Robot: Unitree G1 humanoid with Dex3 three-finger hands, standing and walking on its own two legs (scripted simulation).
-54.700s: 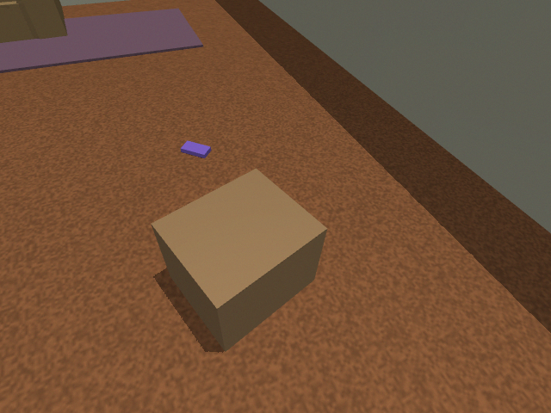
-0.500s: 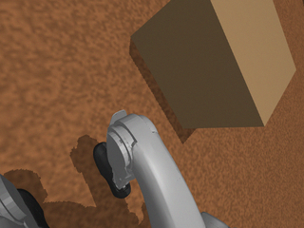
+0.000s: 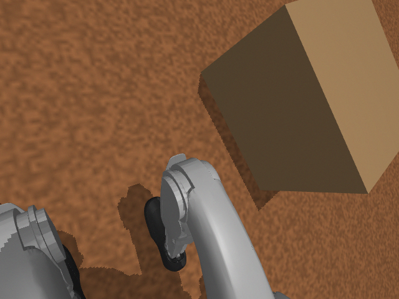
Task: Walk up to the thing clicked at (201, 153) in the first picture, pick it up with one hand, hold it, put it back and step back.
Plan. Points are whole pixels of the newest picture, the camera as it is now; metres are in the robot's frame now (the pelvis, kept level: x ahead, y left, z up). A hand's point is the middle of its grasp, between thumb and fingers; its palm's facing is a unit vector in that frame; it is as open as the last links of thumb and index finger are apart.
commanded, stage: withdraw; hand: left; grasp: from above
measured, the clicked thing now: out of the picture +0.43 +0.31 -0.32
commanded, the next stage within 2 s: home in 0.56 s
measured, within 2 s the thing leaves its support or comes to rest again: neither
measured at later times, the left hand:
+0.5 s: hand out of the picture +0.40 +0.33 -0.13, palm faces -0.51 -0.13 -0.85, open 13.9 cm
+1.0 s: hand out of the picture +0.44 +0.29 -0.13, palm faces -0.22 -0.34 -0.91, open 10.8 cm
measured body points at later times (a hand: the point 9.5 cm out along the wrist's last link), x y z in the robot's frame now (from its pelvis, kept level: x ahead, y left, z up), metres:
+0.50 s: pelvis -0.01 -0.01 +0.01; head +0.19 +0.08 +0.40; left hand +0.42 +0.33 -0.08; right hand +0.13 -0.27 -0.09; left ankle +0.06 +0.13 -0.30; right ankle +0.12 -0.11 -0.30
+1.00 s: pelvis +0.01 -0.01 +0.02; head +0.23 +0.07 +0.41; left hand +0.45 +0.30 -0.07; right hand +0.09 -0.26 -0.10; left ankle +0.06 +0.13 -0.30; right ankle +0.12 -0.11 -0.30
